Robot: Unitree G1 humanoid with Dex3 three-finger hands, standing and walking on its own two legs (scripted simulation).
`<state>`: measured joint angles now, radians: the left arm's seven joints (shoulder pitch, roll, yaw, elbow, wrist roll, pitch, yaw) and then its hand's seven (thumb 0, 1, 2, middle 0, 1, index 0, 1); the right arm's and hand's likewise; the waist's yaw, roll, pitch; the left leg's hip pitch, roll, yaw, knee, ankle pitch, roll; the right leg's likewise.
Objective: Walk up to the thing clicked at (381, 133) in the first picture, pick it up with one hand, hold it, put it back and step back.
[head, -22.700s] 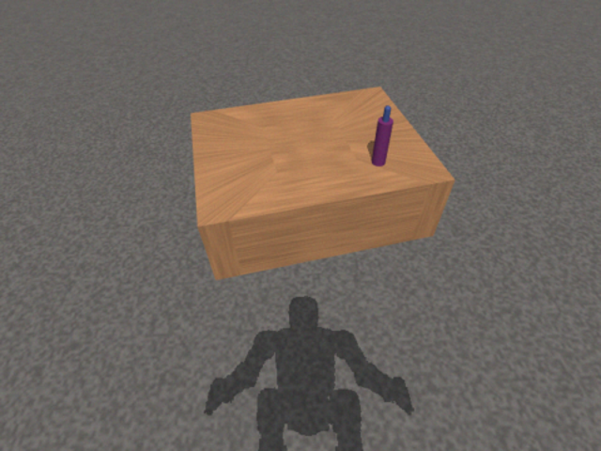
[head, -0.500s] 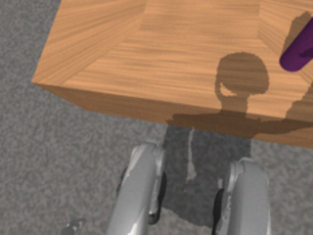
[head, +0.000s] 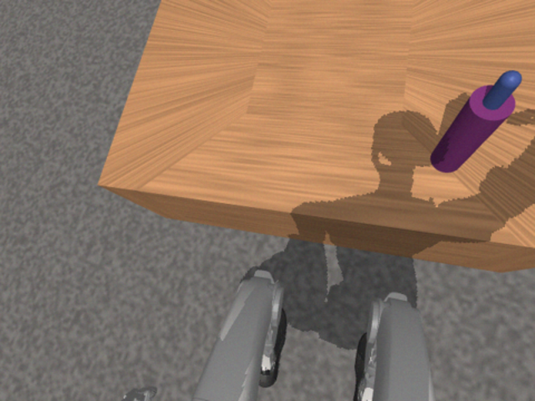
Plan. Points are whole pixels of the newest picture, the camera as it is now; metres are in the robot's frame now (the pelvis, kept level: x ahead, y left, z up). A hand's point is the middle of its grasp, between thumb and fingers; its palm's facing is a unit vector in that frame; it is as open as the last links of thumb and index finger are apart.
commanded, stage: home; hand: right
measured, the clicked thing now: (472, 126) +0.54 -0.22 -0.10
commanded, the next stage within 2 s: none
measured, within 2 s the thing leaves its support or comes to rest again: neither
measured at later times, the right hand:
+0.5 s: hand out of the picture +0.37 -0.28 +0.08, palm faces +0.28 +0.89 -0.35, open 17.2 cm
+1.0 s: hand out of the picture +0.20 -0.18 +0.11, palm faces +0.23 +0.94 -0.26, open 17.4 cm
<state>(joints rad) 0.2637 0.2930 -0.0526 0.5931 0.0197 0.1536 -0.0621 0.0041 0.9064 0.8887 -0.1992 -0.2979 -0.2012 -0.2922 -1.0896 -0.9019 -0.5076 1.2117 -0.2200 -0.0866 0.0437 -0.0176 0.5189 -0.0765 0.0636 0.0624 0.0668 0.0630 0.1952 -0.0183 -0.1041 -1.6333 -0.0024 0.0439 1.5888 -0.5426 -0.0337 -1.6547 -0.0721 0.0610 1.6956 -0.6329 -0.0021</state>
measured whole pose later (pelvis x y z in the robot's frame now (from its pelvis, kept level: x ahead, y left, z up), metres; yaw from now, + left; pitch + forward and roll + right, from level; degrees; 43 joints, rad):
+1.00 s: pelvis +0.06 +0.02 +0.18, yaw -6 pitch +5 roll +1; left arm 0.20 0.21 -0.03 0.50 -0.03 -0.02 0.16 0.01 0.90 0.90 -0.20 -0.30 -0.20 -0.30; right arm 0.42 -0.19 0.02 0.13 0.04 0.18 -0.14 -0.01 0.52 -0.06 0.07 0.06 0.06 0.06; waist 0.00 -0.03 -0.07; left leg -0.53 0.02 0.06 0.83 -0.39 -0.01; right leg -0.54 -0.05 0.03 0.87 -0.43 0.03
